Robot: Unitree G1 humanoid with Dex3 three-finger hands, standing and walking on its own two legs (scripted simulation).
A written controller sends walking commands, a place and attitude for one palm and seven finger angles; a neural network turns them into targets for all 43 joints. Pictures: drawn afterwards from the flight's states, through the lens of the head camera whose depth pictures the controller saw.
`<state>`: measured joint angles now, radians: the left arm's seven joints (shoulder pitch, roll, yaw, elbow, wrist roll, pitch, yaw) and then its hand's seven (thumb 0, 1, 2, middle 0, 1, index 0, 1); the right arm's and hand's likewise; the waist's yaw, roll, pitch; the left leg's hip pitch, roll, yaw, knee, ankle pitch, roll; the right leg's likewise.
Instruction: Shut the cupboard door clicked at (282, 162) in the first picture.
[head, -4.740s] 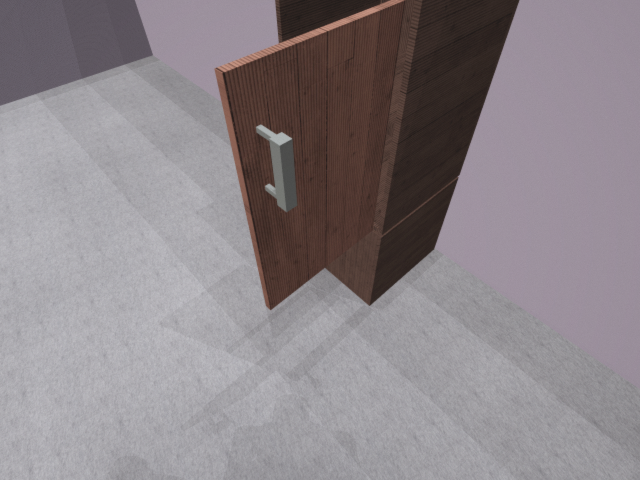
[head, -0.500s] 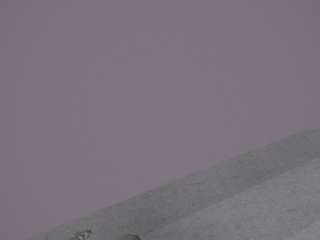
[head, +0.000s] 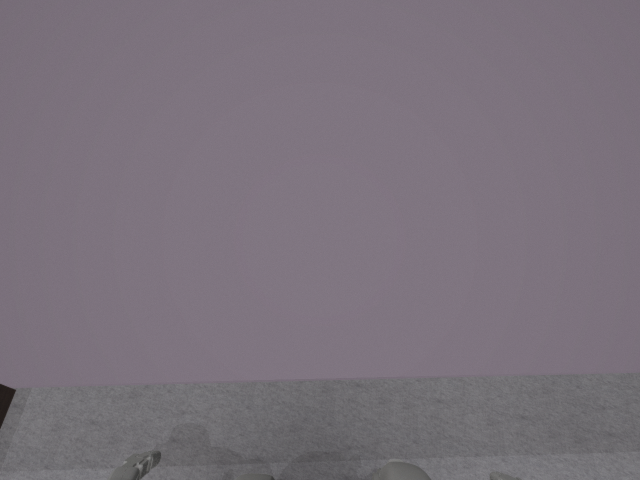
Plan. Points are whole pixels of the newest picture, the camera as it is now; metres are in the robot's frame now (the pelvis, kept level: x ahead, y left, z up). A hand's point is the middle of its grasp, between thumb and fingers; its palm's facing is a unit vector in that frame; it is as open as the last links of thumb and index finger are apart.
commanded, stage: turn to face it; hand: left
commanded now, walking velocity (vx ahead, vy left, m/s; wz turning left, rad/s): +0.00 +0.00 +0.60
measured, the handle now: out of the picture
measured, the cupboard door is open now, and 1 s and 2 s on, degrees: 91 91 91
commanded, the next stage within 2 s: none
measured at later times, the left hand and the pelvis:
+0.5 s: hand out of the picture +0.01 +0.20 -0.19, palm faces +0.35 -0.91 -0.23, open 7.3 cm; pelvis +0.02 -0.02 -0.01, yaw +19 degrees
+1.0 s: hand out of the picture +0.02 +0.15 -0.15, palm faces +0.57 -0.78 -0.24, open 7.4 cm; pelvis +0.06 -0.06 +0.01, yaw +38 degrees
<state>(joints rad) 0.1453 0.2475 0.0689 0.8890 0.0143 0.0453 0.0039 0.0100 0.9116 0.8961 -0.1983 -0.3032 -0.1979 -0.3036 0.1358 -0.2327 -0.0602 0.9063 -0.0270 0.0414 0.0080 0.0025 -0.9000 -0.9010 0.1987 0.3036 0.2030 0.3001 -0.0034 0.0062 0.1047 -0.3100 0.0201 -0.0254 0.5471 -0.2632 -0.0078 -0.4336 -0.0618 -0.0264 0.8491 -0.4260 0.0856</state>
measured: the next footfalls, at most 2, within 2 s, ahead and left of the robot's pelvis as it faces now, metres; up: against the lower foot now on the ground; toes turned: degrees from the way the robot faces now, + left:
right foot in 0.06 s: +0.07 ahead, -0.15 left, +0.00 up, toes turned -1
left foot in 0.42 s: +0.03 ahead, +0.09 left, +0.00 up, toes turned +23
